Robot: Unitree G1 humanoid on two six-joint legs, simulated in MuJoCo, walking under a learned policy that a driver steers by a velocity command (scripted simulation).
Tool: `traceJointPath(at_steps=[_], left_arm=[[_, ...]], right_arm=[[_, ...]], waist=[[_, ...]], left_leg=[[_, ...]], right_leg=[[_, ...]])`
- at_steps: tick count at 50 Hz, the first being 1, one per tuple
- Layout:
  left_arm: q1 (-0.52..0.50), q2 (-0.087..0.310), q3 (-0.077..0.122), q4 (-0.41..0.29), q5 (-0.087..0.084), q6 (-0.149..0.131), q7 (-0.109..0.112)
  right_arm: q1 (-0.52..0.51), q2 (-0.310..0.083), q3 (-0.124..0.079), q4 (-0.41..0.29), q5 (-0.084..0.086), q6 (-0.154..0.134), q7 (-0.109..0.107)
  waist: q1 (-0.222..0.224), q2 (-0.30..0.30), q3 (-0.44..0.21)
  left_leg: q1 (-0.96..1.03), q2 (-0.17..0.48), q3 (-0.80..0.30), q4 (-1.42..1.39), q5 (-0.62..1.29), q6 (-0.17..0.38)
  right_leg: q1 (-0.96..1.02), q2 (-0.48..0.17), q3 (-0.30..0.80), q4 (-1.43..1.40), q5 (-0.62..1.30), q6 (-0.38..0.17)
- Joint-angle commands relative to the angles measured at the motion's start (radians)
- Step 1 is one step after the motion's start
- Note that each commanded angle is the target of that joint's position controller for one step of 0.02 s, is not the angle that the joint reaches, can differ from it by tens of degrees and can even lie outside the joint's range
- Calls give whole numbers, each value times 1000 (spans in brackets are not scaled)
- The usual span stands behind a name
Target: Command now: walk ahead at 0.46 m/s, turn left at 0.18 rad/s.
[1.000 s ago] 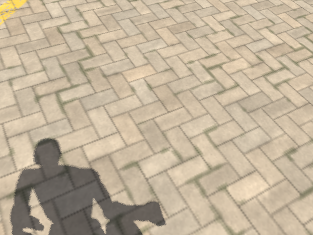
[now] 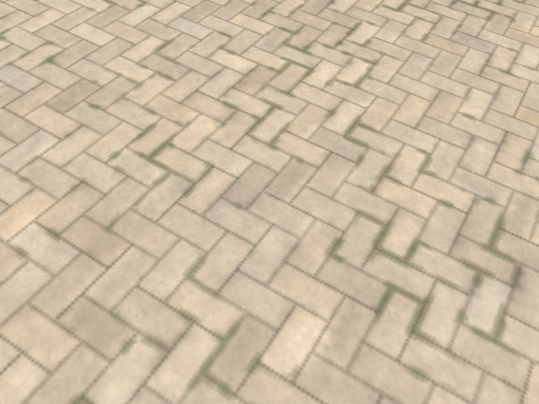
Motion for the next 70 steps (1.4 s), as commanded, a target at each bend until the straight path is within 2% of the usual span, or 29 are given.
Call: traceJointPath(at_steps=[1,6,9,10,11,12,13,14,15,17,21,31,34,36,37,38,39,41,44,51,58,61,63,64,65,66,67,68,70], left_arm=[[-139,24,-10,-106,-4,-13,-4],[-245,20,-25,-143,-25,-20,2],[-95,63,-6,-98,-30,-32,28],[17,105,10,-65,-18,-43,44],[176,182,30,-60,6,-50,63],[184,253,45,-63,13,-35,69],[140,185,40,-61,-10,-24,66],[70,95,18,-70,-18,-27,62],[35,54,8,-67,-20,-35,57],[39,24,0,-48,-23,-51,59],[94,30,8,-9,-40,-81,54],[211,70,19,74,-36,-64,63],[226,110,25,93,-31,-45,77],[226,139,32,94,-31,-25,81],[211,133,30,73,-29,-24,78],[269,-5,0,4,-34,-30,54],[140,88,20,-37,-31,-40,50],[97,65,7,-34,-50,-58,47],[193,31,1,31,-20,-9,38],[11,12,11,0,-38,14,14],[-177,-23,-10,-56,-27,2,-2],[-144,-10,-6,-60,-26,2,-2],[-4,22,10,-23,-22,0,7],[128,51,26,16,-16,-8,12],[283,116,52,53,-1,-10,25],[271,232,86,43,-5,0,38],[262,199,83,46,-52,7,32],[194,172,76,44,-56,9,38],[116,86,55,41,-52,5,42]], right_arm=[[36,-146,-39,-21,7,-15,-6],[78,-171,-50,5,-3,-4,-11],[31,-195,-57,-3,3,-1,-12],[29,-182,-55,-4,10,-5,-6],[15,-125,-40,-43,19,-12,-2],[110,-35,-22,-71,40,-3,-9],[98,-133,-42,-49,8,17,-16],[34,-137,-47,-46,-4,24,-6],[1,-108,-43,-45,-5,25,4],[-11,-98,-46,-38,-22,45,20],[-104,-72,-42,-75,-28,66,40],[-450,-48,-3,-207,-30,58,75],[-403,-73,-11,-205,-37,59,60],[-200,-117,-35,-149,-43,48,45],[-30,-176,-63,-97,-53,43,27],[-41,-298,-92,-110,-47,49,10],[12,-302,-98,-133,-13,63,3],[-99,-184,-66,-102,-4,59,-13],[-164,-98,-32,-85,-6,16,-7],[-61,-120,-32,-7,-7,-23,-1],[14,-106,-14,53,-11,-27,-29],[8,-141,-16,70,-17,-20,-45],[-12,-174,-23,71,-25,-7,-55],[-25,-187,-25,64,-24,0,-55],[-54,-181,-21,34,-17,-3,-51],[10,-68,1,-24,-4,-14,-23],[-92,-139,-13,-40,-17,-24,-21],[-153,-132,-7,-74,-9,-40,-14],[-158,-130,-7,-73,-16,-39,-14]], waist=[[-4,166,70],[-18,177,46],[71,154,-8],[120,101,-77],[185,-20,-217],[129,-213,-291],[108,-108,-201],[85,-21,-69],[67,-14,-3],[39,-57,30],[26,-38,30],[88,-11,101],[52,-39,43],[-36,-36,-79],[-114,27,-170],[-30,277,-268],[-106,162,-336],[-26,55,-73],[71,50,-15],[24,96,78],[-30,102,117],[6,135,72],[74,163,-13],[134,153,-83],[213,83,-172],[129,-179,-252],[166,-26,-270],[135,11,-116],[58,103,19]], left_leg=[[54,202,-228,-126,254,157],[0,209,-227,-53,421,127],[-64,195,-236,97,523,78],[-124,136,-189,272,504,54],[-255,77,-126,539,239,33],[-495,-41,-22,785,-322,17],[-560,26,-24,893,-268,29],[-565,66,-31,894,-174,33],[-542,93,-23,865,-115,25],[-498,119,-7,833,-79,7],[-572,125,12,827,7,-10],[-530,95,168,374,184,26],[-403,11,225,324,40,87],[-146,-53,209,250,-10,143],[110,16,84,194,-46,189],[460,351,-423,185,-39,328],[484,415,-725,22,-47,391],[206,361,-395,-30,154,295],[-42,254,-163,-89,398,211],[14,204,35,-181,428,108],[178,245,149,-166,589,71],[260,269,193,-21,966,49],[270,282,215,210,1174,44],[203,276,230,403,1082,42],[1,244,247,690,787,30],[-467,20,228,1087,-179,-25],[-607,8,15,1184,-261,-17],[-658,75,-11,1122,-150,-13],[-565,130,9,964,-91,-31]], right_leg=[[-160,-13,-43,-117,54,41],[29,28,-61,-322,120,33],[316,57,-49,-455,122,-8],[498,16,-13,-490,121,-35],[709,-227,226,-543,-127,-83],[828,-464,627,-668,-278,-156],[703,-443,689,-700,-388,-182],[584,-382,532,-712,-327,-163],[495,-326,384,-735,-149,-147],[420,-256,205,-759,71,-117],[448,-248,57,-780,319,-128],[542,-240,-189,-756,567,-98],[627,-253,-243,-569,980,-81],[577,-254,-262,-251,1012,-76],[392,-228,-271,23,752,-49],[-68,-64,-247,392,-219,10],[-219,25,-35,535,-276,22],[-216,-91,-14,383,-63,0],[7,-125,-16,238,-50,7],[-158,-87,11,16,192,-6],[-154,-38,-100,-283,283,-41],[-50,30,-164,-340,149,-94],[104,92,-183,-361,44,-143],[272,108,-156,-427,50,-175],[523,-12,14,-482,8,-239],[843,-318,554,-510,70,-417],[857,-330,705,-610,90,-442],[724,-308,544,-643,140,-402],[487,-219,377,-686,325,-321]])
